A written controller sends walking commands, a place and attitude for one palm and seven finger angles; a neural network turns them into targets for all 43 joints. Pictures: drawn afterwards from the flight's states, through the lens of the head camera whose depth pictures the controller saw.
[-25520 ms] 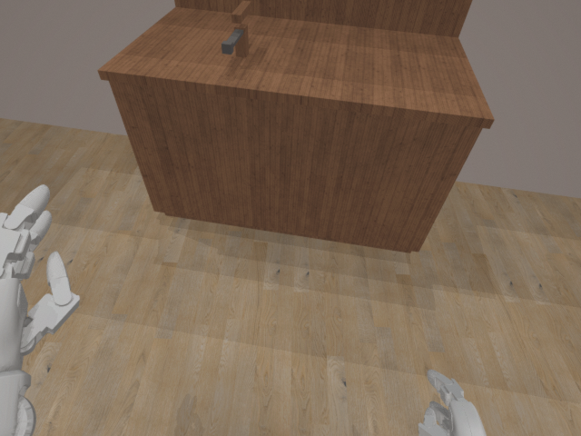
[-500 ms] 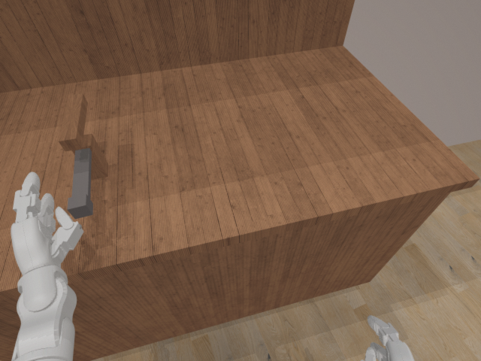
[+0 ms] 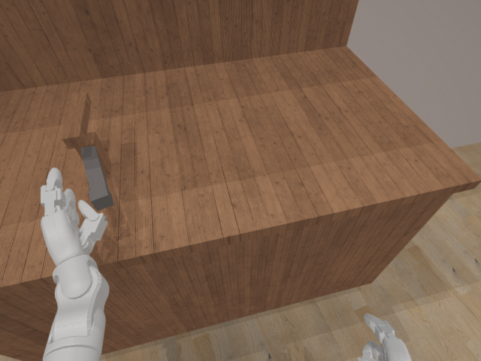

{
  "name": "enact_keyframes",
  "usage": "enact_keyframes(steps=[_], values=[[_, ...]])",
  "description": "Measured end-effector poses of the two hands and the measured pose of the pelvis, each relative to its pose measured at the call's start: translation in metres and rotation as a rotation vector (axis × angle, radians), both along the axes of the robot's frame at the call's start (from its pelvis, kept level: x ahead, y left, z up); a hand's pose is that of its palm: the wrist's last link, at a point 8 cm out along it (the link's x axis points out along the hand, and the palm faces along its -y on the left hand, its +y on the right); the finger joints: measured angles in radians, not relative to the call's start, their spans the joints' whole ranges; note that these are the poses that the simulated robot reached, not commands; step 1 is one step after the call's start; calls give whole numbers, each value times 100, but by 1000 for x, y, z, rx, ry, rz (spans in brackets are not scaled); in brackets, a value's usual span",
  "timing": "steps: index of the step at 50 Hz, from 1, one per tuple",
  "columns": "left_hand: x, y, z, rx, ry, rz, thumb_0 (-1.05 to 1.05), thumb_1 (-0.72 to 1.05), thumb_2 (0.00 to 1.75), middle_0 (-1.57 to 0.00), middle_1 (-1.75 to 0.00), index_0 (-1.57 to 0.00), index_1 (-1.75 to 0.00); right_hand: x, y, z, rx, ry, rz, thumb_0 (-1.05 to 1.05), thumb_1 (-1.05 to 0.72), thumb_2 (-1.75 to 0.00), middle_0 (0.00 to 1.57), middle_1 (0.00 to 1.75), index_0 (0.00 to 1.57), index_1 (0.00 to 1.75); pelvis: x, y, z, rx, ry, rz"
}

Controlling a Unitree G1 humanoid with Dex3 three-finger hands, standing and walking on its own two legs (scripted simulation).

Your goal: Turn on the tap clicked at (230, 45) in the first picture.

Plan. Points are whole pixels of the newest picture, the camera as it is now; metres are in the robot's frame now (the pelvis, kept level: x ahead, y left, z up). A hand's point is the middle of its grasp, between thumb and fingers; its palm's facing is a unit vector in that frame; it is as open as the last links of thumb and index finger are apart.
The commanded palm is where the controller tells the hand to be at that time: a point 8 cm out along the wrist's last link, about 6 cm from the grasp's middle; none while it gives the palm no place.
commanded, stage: push the lever round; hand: left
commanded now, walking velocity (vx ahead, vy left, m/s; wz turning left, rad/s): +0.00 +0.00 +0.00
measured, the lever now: (101, 198) +0.35 +0.27 +0.08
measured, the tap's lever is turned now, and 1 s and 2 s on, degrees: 14 41 66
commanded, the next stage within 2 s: none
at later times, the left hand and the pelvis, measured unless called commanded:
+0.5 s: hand (125, 209) +0.33 +0.22 +0.08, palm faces +0.66 -0.75 -0.05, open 7.6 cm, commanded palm +0.29 +0.24 +0.07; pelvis +0.00 +0.00 +0.00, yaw +0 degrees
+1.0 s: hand (150, 193) +0.37 +0.19 +0.08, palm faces +0.73 -0.68 -0.07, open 7.6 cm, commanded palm +0.32 +0.21 +0.07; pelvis +0.00 +0.00 +0.00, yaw +0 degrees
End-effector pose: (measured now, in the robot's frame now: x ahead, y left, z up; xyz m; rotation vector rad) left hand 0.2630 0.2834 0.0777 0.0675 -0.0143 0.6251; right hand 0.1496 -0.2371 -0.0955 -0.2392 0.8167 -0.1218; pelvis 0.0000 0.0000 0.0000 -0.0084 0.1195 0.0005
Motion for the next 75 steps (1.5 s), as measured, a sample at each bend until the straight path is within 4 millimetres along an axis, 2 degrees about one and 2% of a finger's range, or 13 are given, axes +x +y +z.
enact_keyframes(steps=[17, 26, 48, 75], values=[[9, -20, 0, -10, 9, 75, 0, 93, 92, -15, -15, -15, -15, 3, 4, 3, 7, 3, 2, 1, -90, -90, 20, 30, 20, 30, 0, 1, 1, -1, -11, -2], [17, -38, 1, -14, 10, 104, 2, 96, 92, -15, -15, -15, -15, 2, 5, 2, 6, 22, -2, 1, -90, -90, 20, 30, 20, 30, 0, 3, 1, -1, -11, -4], [45, -70, 1, -32, 45, 187, -1, 93, 92, -15, -15, -15, -15, 6, 12, -2, 20, 69, 0, 1, -90, -90, 20, 30, 20, 30, 1, 2, 2, -1, -1, -2], [86, -99, 3, -35, 99, 285, -2, 95, 93, -15, -15, -15, -15, -20, -3, -21, 33, 177, -12, 1, -90, -90, 20, 30, 20, 30, 2, -8, -3, 1, 51, -1]])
